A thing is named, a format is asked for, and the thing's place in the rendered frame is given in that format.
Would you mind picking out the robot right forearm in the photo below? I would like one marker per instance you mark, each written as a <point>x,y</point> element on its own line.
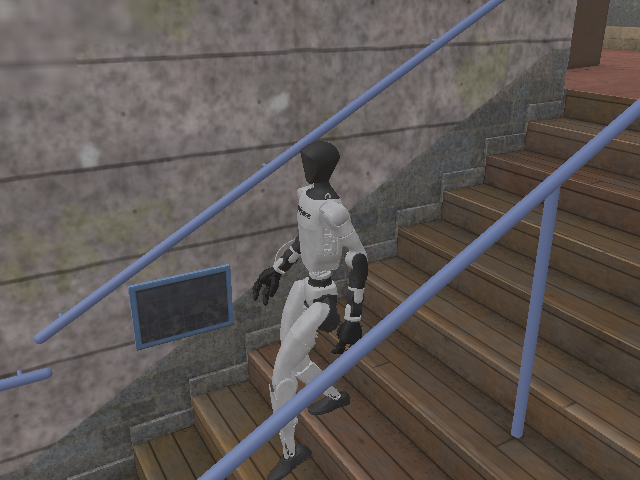
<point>289,257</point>

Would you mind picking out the robot right hand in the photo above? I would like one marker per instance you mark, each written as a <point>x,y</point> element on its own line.
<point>270,278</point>

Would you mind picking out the robot head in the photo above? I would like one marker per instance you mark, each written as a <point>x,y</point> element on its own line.
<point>319,161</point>

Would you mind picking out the robot right upper arm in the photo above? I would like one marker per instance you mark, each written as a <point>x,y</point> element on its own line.
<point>300,190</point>

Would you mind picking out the robot left upper arm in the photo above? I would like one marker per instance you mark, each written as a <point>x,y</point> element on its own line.
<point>338,218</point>

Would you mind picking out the humanoid robot torso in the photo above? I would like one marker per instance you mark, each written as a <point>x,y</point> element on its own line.
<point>320,248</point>

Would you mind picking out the robot left hand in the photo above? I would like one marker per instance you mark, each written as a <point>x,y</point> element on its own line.
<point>348,333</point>

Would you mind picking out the robot left forearm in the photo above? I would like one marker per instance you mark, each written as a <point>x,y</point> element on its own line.
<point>355,296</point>

